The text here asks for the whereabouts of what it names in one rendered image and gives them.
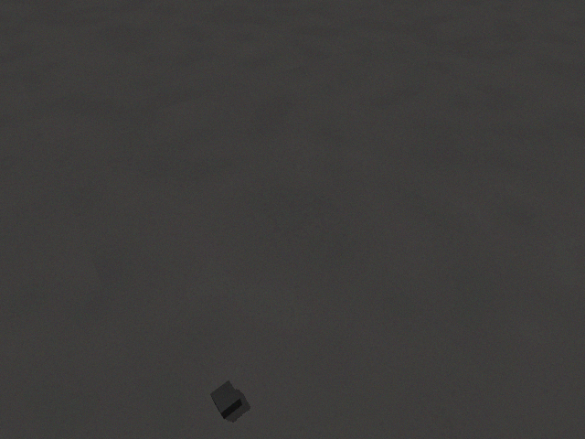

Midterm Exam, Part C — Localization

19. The cube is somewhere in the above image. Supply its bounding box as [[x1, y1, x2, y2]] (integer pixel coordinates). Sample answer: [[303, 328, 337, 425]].
[[210, 380, 242, 419]]

